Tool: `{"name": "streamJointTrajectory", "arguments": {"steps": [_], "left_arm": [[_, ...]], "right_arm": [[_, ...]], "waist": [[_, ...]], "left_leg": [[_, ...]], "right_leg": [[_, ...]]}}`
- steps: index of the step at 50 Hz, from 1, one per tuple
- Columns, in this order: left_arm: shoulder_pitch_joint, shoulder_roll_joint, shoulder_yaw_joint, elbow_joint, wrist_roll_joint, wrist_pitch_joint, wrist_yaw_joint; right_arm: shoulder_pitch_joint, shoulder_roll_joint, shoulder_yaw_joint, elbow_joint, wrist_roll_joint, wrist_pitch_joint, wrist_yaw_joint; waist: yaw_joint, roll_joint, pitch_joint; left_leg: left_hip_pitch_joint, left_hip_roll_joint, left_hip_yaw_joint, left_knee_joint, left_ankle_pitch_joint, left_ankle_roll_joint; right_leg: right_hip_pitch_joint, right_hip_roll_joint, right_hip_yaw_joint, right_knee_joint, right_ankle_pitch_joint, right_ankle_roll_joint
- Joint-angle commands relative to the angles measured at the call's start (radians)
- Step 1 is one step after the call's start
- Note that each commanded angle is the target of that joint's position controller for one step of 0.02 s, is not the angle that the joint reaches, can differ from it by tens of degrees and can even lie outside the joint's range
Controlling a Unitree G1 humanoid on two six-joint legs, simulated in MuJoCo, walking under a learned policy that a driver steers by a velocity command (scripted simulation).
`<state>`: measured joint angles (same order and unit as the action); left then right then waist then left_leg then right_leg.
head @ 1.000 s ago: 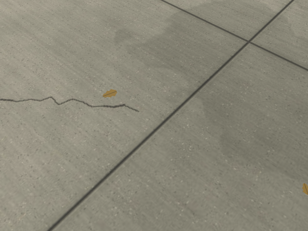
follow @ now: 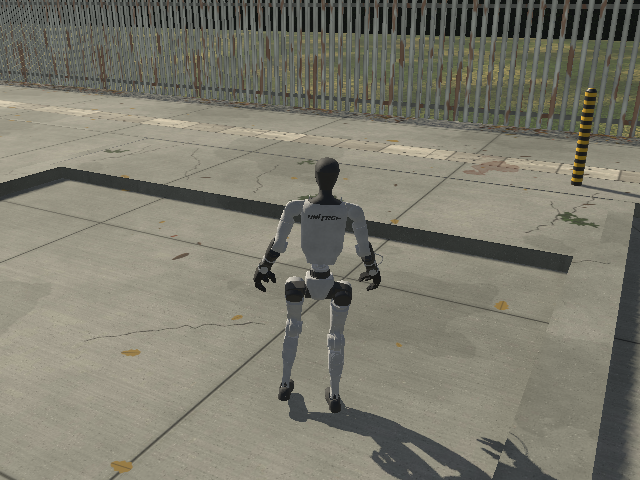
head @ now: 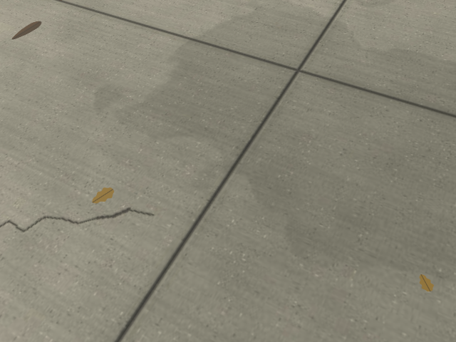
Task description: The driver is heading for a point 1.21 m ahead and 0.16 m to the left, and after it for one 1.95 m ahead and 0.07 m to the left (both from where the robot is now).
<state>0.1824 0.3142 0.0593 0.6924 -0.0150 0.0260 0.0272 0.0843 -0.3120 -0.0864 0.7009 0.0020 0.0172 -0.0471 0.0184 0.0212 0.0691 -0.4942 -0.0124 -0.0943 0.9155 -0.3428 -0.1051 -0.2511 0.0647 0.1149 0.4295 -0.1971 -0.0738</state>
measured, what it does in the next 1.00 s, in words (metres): walks ahead: left foot, then left foot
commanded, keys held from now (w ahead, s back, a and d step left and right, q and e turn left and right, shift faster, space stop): e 0.10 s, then no key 0.08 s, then q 0.18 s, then w+q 0.64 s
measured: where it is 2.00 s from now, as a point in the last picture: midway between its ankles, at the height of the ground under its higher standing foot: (184, 235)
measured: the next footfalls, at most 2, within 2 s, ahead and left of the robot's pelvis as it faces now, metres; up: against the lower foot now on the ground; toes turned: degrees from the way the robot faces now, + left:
left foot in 0.22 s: +0.08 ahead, +0.15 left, +0.00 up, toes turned -12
left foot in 0.90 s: +0.31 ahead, +0.23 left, +0.00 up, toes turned +13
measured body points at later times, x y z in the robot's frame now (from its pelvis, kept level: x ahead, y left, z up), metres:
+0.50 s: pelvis +0.03 +0.04 -0.01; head +0.05 +0.05 +0.44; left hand +0.19 +0.31 -0.11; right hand +0.15 -0.23 -0.11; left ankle +0.04 +0.16 -0.75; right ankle +0.00 -0.09 -0.75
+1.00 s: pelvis +0.22 +0.13 -0.03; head +0.26 +0.15 +0.42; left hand +0.19 +0.42 -0.15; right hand +0.47 -0.07 -0.10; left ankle +0.27 +0.22 -0.75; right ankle +0.10 -0.07 -0.65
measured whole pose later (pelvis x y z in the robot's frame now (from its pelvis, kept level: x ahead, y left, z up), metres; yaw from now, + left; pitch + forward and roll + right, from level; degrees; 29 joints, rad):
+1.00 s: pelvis +0.22 +0.13 -0.03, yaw +15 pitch +1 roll -1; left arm 0.34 0.32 0.05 0.77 -0.02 -0.09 0.00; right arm 0.14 -0.31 -0.05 0.58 0.02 -0.04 0.04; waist 0.05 -0.01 0.07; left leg -0.47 -0.06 0.02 0.66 -0.22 0.08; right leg -0.28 -0.06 0.04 1.18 -0.43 0.02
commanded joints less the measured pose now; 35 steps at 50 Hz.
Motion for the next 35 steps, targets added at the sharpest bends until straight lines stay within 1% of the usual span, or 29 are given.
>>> {"name": "streamJointTrajectory", "arguments": {"steps": [1, 4, 7, 8, 9, 10, 11, 12, 13, 14, 15, 16, 17, 18, 19, 20, 21, 22, 23, 25, 26, 27, 28, 29, 30, 31, 32, 33, 35], "left_arm": [[-0.01, 0.189, 0.053, -0.069, 0.002, -0.003, 0.007], [-0.026, 0.191, 0.056, -0.08, 0.004, 0.004, 0.001], [-0.049, 0.178, 0.052, -0.089, 0.002, 0.011, -0.003], [-0.056, 0.17, 0.048, -0.09, 0.0, 0.014, -0.002], [-0.07, 0.161, 0.044, -0.091, -0.005, 0.018, 0.0], [-0.078, 0.138, 0.034, -0.09, -0.008, 0.02, 0.004], [-0.029, 0.088, 0.017, -0.079, 0.007, 0.016, 0.006], [0.053, 0.042, 0.0, -0.063, 0.04, 0.007, 0.003], [0.034, 0.071, 0.009, -0.069, 0.038, 0.002, 0.004], [0.033, 0.108, 0.016, -0.049, 0.047, 0.0, 0.008], [0.008, 0.104, 0.02, -0.04, 0.046, -0.005, 0.008], [-0.013, 0.085, 0.018, -0.026, 0.045, -0.006, 0.008], [-0.031, 0.084, 0.018, -0.026, 0.044, -0.008, 0.006], [-0.048, 0.084, 0.019, -0.025, 0.037, -0.01, 0.003], [-0.036, 0.085, 0.018, -0.022, 0.034, -0.011, 0.002], [-0.04, 0.086, 0.018, -0.017, 0.03, -0.014, 0.002], [-0.035, 0.079, 0.02, -0.016, 0.027, -0.02, 0.001], [-0.031, 0.065, 0.018, -0.016, 0.026, -0.031, -0.001], [-0.03, 0.057, 0.018, -0.017, 0.022, -0.046, -0.003], [-0.005, 0.057, 0.022, -0.004, 0.017, -0.081, -0.01], [0.032, 0.064, 0.027, 0.008, 0.014, -0.097, -0.014], [0.094, 0.097, 0.038, 0.024, 0.012, -0.108, -0.015], [0.187, 0.152, 0.053, 0.053, 0.012, -0.113, -0.015], [0.207, 0.195, 0.066, 0.067, 0.015, -0.117, -0.02], [0.193, 0.149, 0.056, 0.059, 0.017, -0.12, -0.014], [0.179, 0.118, 0.047, 0.054, 0.014, -0.119, -0.007], [0.171, 0.11, 0.044, 0.053, 0.013, -0.115, -0.004], [0.162, 0.107, 0.04, 0.054, 0.012, -0.109, -0.003], [0.149, 0.111, 0.038, 0.051, 0.016, -0.103, -0.003]], "right_arm": [[-0.035, -0.071, -0.017, -0.071, 0.002, -0.021, 0.004], [-0.034, -0.078, -0.019, -0.072, 0.006, -0.035, 0.014], [0.001, -0.084, -0.02, -0.063, 0.01, -0.048, 0.028], [0.016, -0.082, -0.02, -0.058, 0.011, -0.052, 0.034], [0.042, -0.076, -0.019, -0.05, 0.011, -0.057, 0.04], [0.076, -0.069, -0.017, -0.036, 0.005, -0.061, 0.046], [0.068, -0.089, -0.014, -0.042, -0.013, -0.063, 0.046], [0.019, -0.131, -0.008, -0.069, -0.034, -0.06, 0.042], [-0.007, -0.073, 0.018, -0.058, -0.062, -0.064, 0.049], [-0.042, -0.036, 0.031, -0.062, -0.046, -0.071, 0.057], [-0.043, -0.045, 0.03, -0.05, -0.029, -0.07, 0.059], [-0.035, -0.083, 0.021, -0.044, -0.01, -0.065, 0.056], [-0.025, -0.111, 0.015, -0.041, 0.003, -0.06, 0.051], [-0.002, -0.139, 0.01, -0.039, 0.005, -0.054, 0.046], [0.024, -0.142, 0.01, -0.035, 0.003, -0.05, 0.041], [0.048, -0.133, 0.014, -0.037, 0.001, -0.046, 0.037], [0.044, -0.135, 0.015, -0.041, 0.004, -0.041, 0.034], [0.043, -0.134, 0.016, -0.046, 0.007, -0.037, 0.03], [0.049, -0.133, 0.015, -0.05, 0.009, -0.035, 0.027], [0.047, -0.125, 0.013, -0.069, 0.017, -0.033, 0.02], [0.024, -0.111, 0.016, -0.089, 0.02, -0.033, 0.02], [-0.01, -0.08, 0.024, -0.117, 0.023, -0.036, 0.021], [-0.032, -0.033, 0.035, -0.147, 0.03, -0.046, 0.024], [-0.065, -0.054, 0.032, -0.181, 0.033, -0.057, 0.029], [-0.042, -0.089, 0.019, -0.173, 0.031, -0.065, 0.033], [-0.011, -0.082, 0.018, -0.158, 0.034, -0.068, 0.041], [-0.002, -0.067, 0.021, -0.154, 0.035, -0.068, 0.05], [-0.018, -0.059, 0.024, -0.161, 0.034, -0.069, 0.06], [-0.049, -0.036, 0.034, -0.181, 0.028, -0.068, 0.082]], "waist": [[0.011, -0.157, -0.128], [0.015, -0.17, -0.129], [0.011, -0.179, -0.158], [0.005, -0.18, -0.165], [-0.013, -0.176, -0.168], [-0.037, -0.163, -0.171], [-0.014, -0.096, -0.182], [0.059, 0.118, -0.183], [0.069, 0.193, -0.138], [0.058, 0.149, -0.12], [0.049, 0.139, -0.112], [0.035, 0.138, -0.104], [0.022, 0.142, -0.094], [0.014, 0.137, -0.091], [0.011, 0.128, -0.115], [-0.004, 0.117, -0.116], [0.001, 0.12, -0.097], [0.006, 0.132, -0.072], [0.008, 0.139, -0.048], [0.021, 0.114, -0.039], [0.042, 0.074, -0.04], [0.069, -0.016, -0.035], [0.087, -0.16, -0.033], [0.09, -0.249, 0.039], [0.072, -0.156, 0.059], [0.058, -0.113, 0.047], [0.055, -0.111, 0.034], [0.059, -0.115, 0.042], [0.065, -0.116, 0.037]], "left_leg": [[-0.031, -0.009, -0.011, -0.092, 0.005, -0.005], [0.029, -0.023, -0.016, -0.168, -0.015, 0.005], [0.099, -0.023, -0.005, -0.258, -0.022, 0.022], [0.134, -0.022, 0.004, -0.313, 0.002, 0.031], [0.19, -0.021, 0.017, -0.408, 0.071, 0.044], [0.276, -0.004, 0.028, -0.544, 0.217, 0.064], [0.372, 0.09, -0.063, -0.594, 0.364, 0.098], [0.423, 0.252, -0.244, -0.597, 0.622, 0.179], [0.309, 0.336, -0.355, -0.603, 0.622, 0.332], [0.281, 0.308, -0.342, -0.619, 0.507, 0.35], [0.303, 0.24, -0.295, -0.607, 0.41, 0.305], [0.316, 0.186, -0.252, -0.59, 0.345, 0.261], [0.307, 0.165, -0.246, -0.579, 0.331, 0.236], [0.293, 0.146, -0.242, -0.572, 0.332, 0.221], [0.288, 0.129, -0.247, -0.583, 0.211, 0.215], [0.25, 0.114, -0.254, -0.605, 0.041, 0.213], [0.225, 0.105, -0.265, -0.623, -0.14, 0.221], [0.207, 0.106, -0.292, -0.636, -0.26, 0.235], [0.192, 0.111, -0.327, -0.638, -0.31, 0.251], [0.159, 0.1, -0.343, -0.601, -0.315, 0.26], [0.095, 0.07, -0.308, -0.542, -0.289, 0.242], [-0.023, 0.01, -0.221, -0.412, -0.248, 0.204], [-0.18, -0.074, -0.071, -0.193, -0.199, 0.155], [-0.347, -0.042, -0.025, -0.023, -0.242, 0.144], [-0.406, 0.021, -0.052, 0.104, -0.22, 0.139], [-0.427, 0.044, -0.061, 0.153, -0.16, 0.139], [-0.441, 0.063, -0.05, 0.169, -0.103, 0.134], [-0.441, 0.081, -0.034, 0.158, -0.054, 0.126], [-0.357, 0.088, 0.031, 0.095, 0.048, 0.1]], "right_leg": [[0.152, -0.237, 0.281, -0.071, 0.274, -0.156], [0.128, -0.231, 0.337, -0.051, 0.281, -0.158], [0.147, -0.232, 0.372, -0.005, 0.381, -0.15], [0.147, -0.225, 0.377, 0.013, 0.407, -0.141], [0.135, -0.208, 0.373, 0.034, 0.4, -0.122], [0.108, -0.183, 0.348, 0.052, 0.336, -0.086], [0.055, -0.137, 0.299, 0.092, 0.169, -0.027], [-0.022, -0.02, 0.168, 0.218, -0.186, 0.031], [-0.046, -0.002, 0.107, 0.235, -0.384, 0.086], [-0.014, -0.051, 0.081, 0.254, -0.359, 0.125], [-0.015, -0.057, 0.06, 0.183, -0.261, 0.135], [0.004, -0.057, 0.046, 0.092, -0.158, 0.141], [0.034, -0.057, 0.04, 0.031, -0.057, 0.144], [0.067, -0.049, 0.024, 0.014, -0.01, 0.141], [0.093, -0.041, -0.004, 0.016, -0.032, 0.135], [0.107, -0.028, -0.035, 0.047, -0.101, 0.123], [0.079, -0.011, -0.07, 0.083, -0.178, 0.111], [0.05, -0.005, -0.087, 0.097, -0.222, 0.101], [0.033, -0.01, -0.086, 0.089, -0.226, 0.089], [0.057, -0.034, -0.067, 0.052, -0.215, 0.064], [0.121, -0.066, -0.033, 0.012, -0.234, 0.041], [0.215, -0.143, 0.078, -0.066, -0.322, -0.003], [0.328, -0.275, 0.286, -0.18, -0.451, -0.078], [0.346, -0.443, 0.491, -0.246, -0.403, -0.172], [0.348, -0.474, 0.472, -0.23, -0.309, -0.195], [0.372, -0.445, 0.393, -0.226, -0.253, -0.172], [0.394, -0.415, 0.312, -0.233, -0.193, -0.145], [0.384, -0.391, 0.23, -0.248, -0.107, -0.122], [0.307, -0.333, 0.072, -0.272, 0.05, -0.098]]}}
Velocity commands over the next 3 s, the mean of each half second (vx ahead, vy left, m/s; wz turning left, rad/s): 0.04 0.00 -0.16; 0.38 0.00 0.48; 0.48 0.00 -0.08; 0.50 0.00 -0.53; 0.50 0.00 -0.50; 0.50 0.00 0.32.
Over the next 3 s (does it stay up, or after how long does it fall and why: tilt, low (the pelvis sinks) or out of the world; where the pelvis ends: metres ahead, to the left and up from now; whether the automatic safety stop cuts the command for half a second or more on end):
stays up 1.32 0.10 -0.03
